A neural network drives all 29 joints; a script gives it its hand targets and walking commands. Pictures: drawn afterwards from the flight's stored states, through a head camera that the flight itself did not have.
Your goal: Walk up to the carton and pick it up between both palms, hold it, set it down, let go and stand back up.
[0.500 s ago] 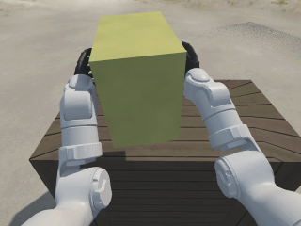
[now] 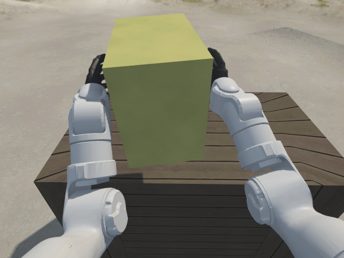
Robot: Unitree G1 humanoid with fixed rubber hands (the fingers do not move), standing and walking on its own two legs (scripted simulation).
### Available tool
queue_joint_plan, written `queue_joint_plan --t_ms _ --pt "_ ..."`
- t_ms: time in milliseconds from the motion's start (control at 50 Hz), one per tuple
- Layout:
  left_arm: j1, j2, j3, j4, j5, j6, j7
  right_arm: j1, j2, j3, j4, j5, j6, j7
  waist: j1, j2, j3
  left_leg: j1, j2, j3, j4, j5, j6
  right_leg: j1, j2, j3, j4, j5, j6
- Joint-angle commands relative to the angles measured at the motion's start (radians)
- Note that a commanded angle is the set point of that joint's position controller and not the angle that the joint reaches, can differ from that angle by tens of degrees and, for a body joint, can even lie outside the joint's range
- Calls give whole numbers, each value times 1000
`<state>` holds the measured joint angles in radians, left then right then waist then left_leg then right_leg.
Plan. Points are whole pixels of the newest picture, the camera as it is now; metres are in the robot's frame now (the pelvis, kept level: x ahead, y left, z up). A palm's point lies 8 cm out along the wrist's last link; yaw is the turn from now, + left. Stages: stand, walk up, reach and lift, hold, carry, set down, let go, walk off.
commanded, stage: hold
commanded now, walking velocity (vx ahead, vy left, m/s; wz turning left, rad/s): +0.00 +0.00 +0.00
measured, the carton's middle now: (158, 86) +0.41 +0.00 +0.25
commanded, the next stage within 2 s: none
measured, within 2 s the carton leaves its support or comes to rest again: neither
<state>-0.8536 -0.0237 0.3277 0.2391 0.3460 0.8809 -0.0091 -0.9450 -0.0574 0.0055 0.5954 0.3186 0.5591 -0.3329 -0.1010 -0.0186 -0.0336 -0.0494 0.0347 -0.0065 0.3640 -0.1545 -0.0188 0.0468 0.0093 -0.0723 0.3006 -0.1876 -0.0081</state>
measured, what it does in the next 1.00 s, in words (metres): stands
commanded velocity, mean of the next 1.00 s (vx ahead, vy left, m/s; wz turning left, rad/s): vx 0.00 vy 0.00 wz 0.00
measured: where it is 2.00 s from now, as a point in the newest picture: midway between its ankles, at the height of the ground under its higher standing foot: outside the picture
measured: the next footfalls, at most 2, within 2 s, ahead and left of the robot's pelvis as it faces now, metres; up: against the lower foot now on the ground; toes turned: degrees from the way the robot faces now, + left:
none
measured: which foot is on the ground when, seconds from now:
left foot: down 0.00-1.00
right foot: down 0.00-1.00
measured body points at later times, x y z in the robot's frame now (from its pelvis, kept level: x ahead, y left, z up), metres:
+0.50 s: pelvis +0.00 +0.00 +0.00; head -0.07 +0.02 +0.44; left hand +0.38 +0.13 +0.27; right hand +0.38 -0.13 +0.27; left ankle +0.04 +0.13 -0.75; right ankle +0.00 -0.11 -0.75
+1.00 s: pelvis +0.00 +0.00 +0.00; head -0.07 +0.02 +0.44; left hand +0.38 +0.13 +0.27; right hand +0.38 -0.13 +0.27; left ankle +0.04 +0.13 -0.75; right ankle +0.00 -0.11 -0.75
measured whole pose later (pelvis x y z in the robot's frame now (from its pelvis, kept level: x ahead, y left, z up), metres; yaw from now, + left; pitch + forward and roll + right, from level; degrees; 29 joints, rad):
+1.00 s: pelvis +0.00 +0.00 +0.00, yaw +0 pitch -9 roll -1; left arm -0.83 -0.03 0.31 0.19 0.35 0.89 -0.01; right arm -0.92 -0.06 0.02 0.56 0.33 0.56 -0.34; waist -0.10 -0.02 -0.03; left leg -0.05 0.03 -0.01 0.37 -0.16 -0.02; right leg 0.05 0.01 -0.07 0.30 -0.19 -0.01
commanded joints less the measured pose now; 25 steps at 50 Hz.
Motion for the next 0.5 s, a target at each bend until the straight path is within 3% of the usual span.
queue_joint_plan --t_ms 0,360,480 --pt "-777 -565 -423 -121 -185 -89 -150 -824 649 302 -301 135 -58 119 -8 56 -382 128 -77 18 -25 175 -10 1 65 18 -40 185 68" --pt "-782 -567 -431 -121 -189 -90 -144 -828 647 303 -306 136 -62 123 -8 55 -390 129 -76 15 -23 174 -11 -1 66 15 -40 176 68" --pt "-766 -573 -443 -145 -195 -88 -144 -820 643 317 -331 148 -61 119 -14 53 -413 150 -78 11 -8 228 -17 11 68 14 -33 232 68"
